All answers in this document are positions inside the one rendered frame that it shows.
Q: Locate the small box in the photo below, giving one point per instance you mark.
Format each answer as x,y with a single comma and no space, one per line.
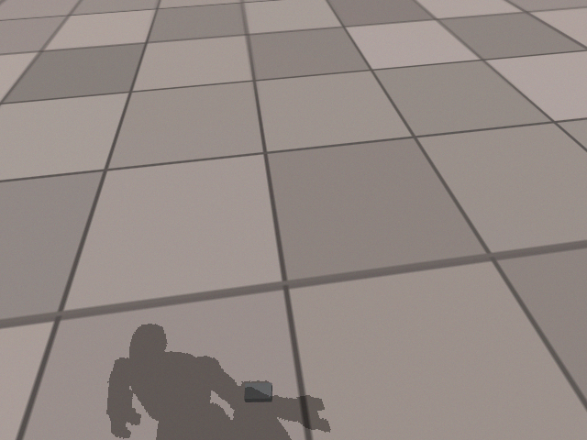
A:
258,392

